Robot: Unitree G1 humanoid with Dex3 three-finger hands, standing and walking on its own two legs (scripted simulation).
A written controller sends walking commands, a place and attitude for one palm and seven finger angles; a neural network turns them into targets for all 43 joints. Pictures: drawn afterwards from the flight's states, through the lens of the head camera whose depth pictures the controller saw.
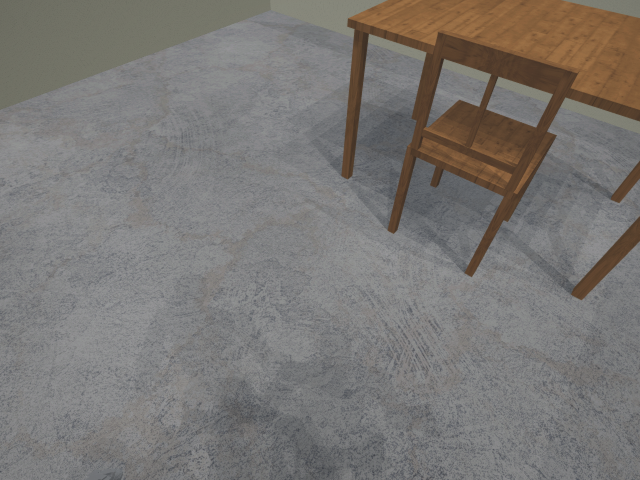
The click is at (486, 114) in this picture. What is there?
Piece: chair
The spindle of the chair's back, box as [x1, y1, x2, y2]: [465, 74, 497, 147]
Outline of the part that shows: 497,76 491,74 465,144 468,147 471,145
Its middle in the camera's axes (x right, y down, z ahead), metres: +0.48 -0.38 +1.15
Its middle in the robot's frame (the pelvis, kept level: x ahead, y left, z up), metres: +1.13 -0.42 -0.12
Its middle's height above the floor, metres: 0.65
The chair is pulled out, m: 0.00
